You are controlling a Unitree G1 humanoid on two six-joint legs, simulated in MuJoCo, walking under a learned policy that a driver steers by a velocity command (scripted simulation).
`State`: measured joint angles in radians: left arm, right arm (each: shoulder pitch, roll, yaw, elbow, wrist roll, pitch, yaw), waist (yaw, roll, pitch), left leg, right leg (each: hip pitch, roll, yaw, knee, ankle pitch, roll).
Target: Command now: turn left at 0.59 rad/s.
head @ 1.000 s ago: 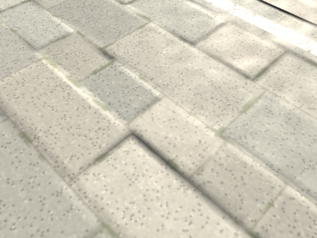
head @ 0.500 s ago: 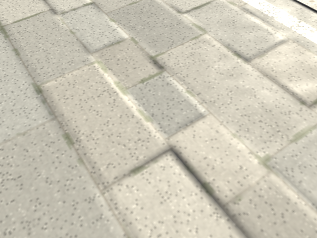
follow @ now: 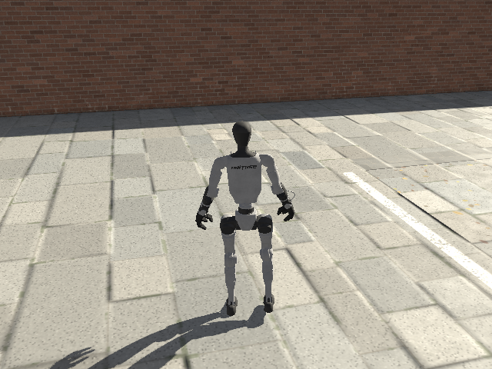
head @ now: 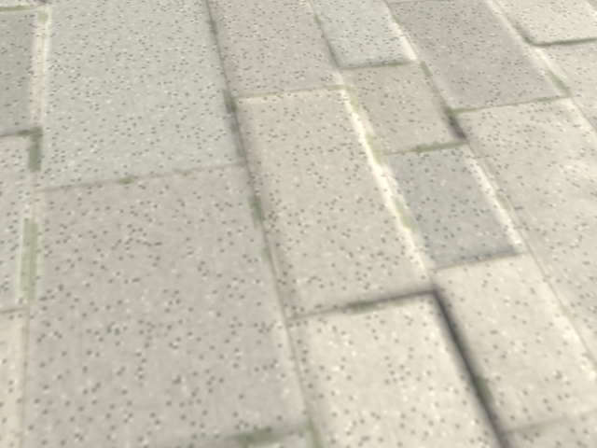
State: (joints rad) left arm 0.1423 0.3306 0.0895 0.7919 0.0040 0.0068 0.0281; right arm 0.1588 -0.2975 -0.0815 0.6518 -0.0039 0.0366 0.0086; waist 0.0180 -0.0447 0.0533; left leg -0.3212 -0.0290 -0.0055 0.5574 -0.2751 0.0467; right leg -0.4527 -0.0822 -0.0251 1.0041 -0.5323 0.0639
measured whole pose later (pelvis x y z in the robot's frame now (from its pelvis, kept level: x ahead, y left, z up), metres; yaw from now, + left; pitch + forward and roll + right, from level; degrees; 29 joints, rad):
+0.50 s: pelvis +0.01 -0.02 +0.01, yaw +18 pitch +2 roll +0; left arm 0.15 0.28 0.08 0.70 0.02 -0.02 0.02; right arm 0.17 -0.35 -0.09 0.63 0.02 0.05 -0.02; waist -0.01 0.05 0.03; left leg -0.49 -0.12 -0.15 1.00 -0.49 -0.03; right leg -0.27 0.01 0.02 0.49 -0.25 -0.01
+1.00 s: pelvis +0.00 +0.02 +0.01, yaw +24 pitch +0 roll +0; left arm 0.20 0.30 0.06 0.76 0.00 0.02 0.02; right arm 0.14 -0.22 -0.02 0.67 -0.02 0.01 0.00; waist 0.02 -0.04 0.03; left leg -0.23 -0.04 -0.02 0.47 -0.25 0.03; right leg -0.33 -0.06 0.01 0.75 -0.44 0.09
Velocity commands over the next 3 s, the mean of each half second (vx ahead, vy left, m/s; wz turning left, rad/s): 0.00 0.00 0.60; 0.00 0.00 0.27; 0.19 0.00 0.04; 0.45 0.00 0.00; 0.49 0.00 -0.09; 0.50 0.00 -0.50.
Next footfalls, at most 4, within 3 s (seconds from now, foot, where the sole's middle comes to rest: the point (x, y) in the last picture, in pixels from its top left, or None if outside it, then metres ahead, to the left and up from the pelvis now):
0.40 right None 0.09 -0.12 -0.77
0.78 left None -0.01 0.13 -0.77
1.06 right None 0.08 -0.10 -0.77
1.78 right None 0.42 0.05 -0.77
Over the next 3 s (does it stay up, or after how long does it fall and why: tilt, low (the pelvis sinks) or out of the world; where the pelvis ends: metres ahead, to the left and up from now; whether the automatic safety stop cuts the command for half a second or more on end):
stays up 0.82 0.28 -0.01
